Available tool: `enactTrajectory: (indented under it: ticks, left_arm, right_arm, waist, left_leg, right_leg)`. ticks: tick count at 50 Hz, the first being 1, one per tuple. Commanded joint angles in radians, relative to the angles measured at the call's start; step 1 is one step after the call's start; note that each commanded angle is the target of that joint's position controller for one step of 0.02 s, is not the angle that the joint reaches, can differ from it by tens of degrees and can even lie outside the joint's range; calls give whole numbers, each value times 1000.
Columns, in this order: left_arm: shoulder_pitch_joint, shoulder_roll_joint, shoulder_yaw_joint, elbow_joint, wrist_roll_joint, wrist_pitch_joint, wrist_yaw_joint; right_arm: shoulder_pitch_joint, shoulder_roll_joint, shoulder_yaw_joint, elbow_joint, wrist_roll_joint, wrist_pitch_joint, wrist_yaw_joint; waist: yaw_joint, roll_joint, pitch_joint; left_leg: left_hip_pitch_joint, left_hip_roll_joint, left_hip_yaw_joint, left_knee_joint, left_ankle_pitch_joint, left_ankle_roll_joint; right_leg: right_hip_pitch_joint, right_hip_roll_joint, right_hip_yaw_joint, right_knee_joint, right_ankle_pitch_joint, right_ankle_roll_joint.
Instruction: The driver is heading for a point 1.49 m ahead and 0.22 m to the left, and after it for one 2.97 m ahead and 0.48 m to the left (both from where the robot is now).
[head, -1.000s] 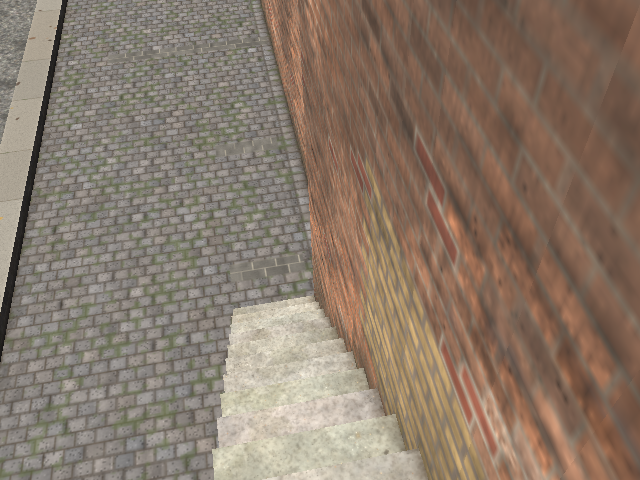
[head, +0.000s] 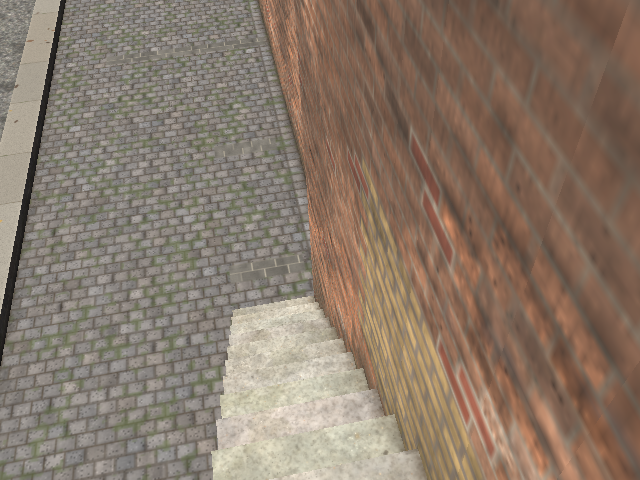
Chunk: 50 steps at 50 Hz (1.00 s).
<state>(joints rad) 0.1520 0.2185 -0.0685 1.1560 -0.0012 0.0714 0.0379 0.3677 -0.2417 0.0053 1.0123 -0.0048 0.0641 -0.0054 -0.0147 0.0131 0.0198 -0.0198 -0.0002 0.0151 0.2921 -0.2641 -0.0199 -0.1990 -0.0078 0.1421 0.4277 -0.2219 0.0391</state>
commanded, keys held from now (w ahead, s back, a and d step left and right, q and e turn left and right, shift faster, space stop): no key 0.82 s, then w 0.18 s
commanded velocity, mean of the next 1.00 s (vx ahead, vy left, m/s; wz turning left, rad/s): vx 0.03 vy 0.00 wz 0.00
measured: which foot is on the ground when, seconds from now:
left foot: down 0.00-1.00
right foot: down 0.00-1.00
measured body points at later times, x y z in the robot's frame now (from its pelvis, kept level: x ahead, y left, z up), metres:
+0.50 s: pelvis +0.00 +0.00 +0.00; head +0.01 -0.02 +0.45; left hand +0.03 +0.25 -0.15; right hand -0.02 -0.25 -0.16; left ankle -0.07 +0.13 -0.74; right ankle +0.01 -0.15 -0.74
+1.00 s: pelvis +0.01 +0.00 +0.00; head +0.02 -0.02 +0.45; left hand +0.04 +0.25 -0.15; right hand -0.01 -0.25 -0.16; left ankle -0.07 +0.13 -0.74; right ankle +0.01 -0.15 -0.74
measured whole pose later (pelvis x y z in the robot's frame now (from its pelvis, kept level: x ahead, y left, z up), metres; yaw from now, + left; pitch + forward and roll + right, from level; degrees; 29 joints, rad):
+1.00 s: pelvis +0.01 +0.00 +0.00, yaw +0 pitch +0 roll +1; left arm 0.20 0.21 -0.04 1.13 -0.01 0.06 0.06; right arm 0.38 -0.23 -0.01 0.98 0.00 0.06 -0.01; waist -0.02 0.01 0.01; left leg -0.03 0.00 0.00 0.34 -0.31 -0.02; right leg -0.22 0.00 0.14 0.49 -0.27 0.03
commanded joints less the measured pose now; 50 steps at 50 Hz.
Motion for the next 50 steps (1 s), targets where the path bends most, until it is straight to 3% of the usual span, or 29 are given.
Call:
enactTrajectory:
  ticks: [1, 17, 41, 45, 47, 50]
  left_arm:
    - [34, 121, 25, -16, 2, -2, 10]
    - [44, 114, 39, -27, -1, -6, 13]
    - [52, 109, 43, -30, -2, -6, 14]
    - [42, 99, 41, -42, 1, -3, 24]
    - [31, 98, 40, -54, 2, -9, 25]
    - [31, 112, 51, -62, -12, -32, 24]
  right_arm:
    - [84, -92, -16, -16, -2, 1, 1]
    - [86, -87, -21, -25, -2, 3, -1]
    - [92, -84, -26, -29, -1, 0, 0]
    - [63, -79, -23, -44, 2, -3, -6]
    - [56, -81, -25, -53, 3, -8, -9]
    - [56, -102, -39, -74, 12, -18, -17]
  waist:
    - [1, -28, 32]
    - [-4, -26, 28]
    - [-2, -25, 31]
    - [1, -18, 56]
    - [-1, -11, 70]
    - [-5, -6, 64]
  left_leg:
    - [-63, 73, -81, -54, 144, -27]
    - [-51, 75, -83, -55, 137, -28]
    - [-56, 74, -87, -57, 140, -27]
    - [-92, 56, -86, -67, -74, -20]
    - [-99, 55, -89, -57, -108, -11]
    - [-97, 44, -90, -24, -193, 16]
  right_leg:
    - [25, -73, 71, -37, 300, -37]
    - [23, -73, 73, -41, 294, -41]
    - [23, -72, 73, -37, 287, -41]
    - [-18, -41, 51, -52, 32, -51]
    - [-46, -31, 40, -33, -8, -59]
    - [-75, -9, 15, 14, -63, -86]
